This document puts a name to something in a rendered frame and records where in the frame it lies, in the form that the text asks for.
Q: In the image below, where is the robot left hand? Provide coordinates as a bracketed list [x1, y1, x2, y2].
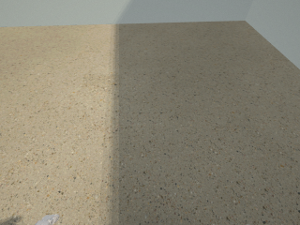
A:
[35, 214, 60, 225]

